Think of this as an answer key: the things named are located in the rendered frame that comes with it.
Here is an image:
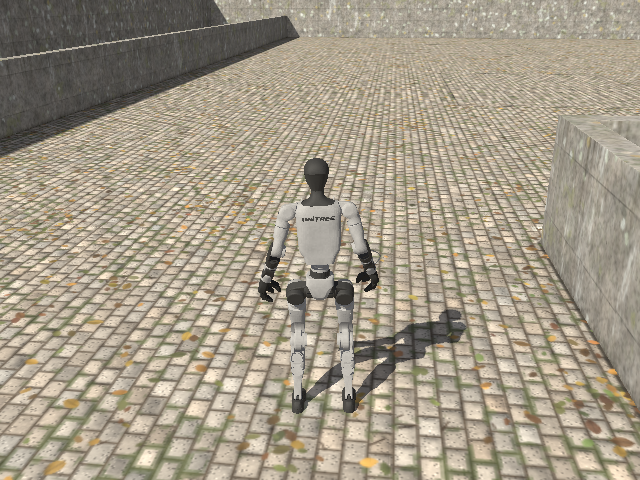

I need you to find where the robot right hand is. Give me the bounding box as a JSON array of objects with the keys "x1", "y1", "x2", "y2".
[{"x1": 356, "y1": 271, "x2": 379, "y2": 292}]

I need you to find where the robot left hand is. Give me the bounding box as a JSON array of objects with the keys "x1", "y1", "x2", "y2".
[{"x1": 258, "y1": 279, "x2": 281, "y2": 302}]

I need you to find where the left robot upper arm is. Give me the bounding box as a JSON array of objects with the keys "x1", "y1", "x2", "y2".
[{"x1": 270, "y1": 202, "x2": 297, "y2": 258}]

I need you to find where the left robot forearm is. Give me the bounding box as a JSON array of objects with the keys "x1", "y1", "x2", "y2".
[{"x1": 261, "y1": 242, "x2": 280, "y2": 283}]

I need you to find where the right robot forearm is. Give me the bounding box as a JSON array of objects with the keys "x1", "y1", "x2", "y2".
[{"x1": 358, "y1": 239, "x2": 376, "y2": 275}]

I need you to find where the robot torso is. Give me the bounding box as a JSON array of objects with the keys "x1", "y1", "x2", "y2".
[{"x1": 295, "y1": 196, "x2": 342, "y2": 300}]

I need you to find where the right robot upper arm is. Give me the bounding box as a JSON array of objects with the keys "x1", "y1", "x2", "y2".
[{"x1": 338, "y1": 201, "x2": 368, "y2": 255}]

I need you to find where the robot left shin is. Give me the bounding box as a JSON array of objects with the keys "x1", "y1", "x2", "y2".
[{"x1": 290, "y1": 332, "x2": 305, "y2": 400}]

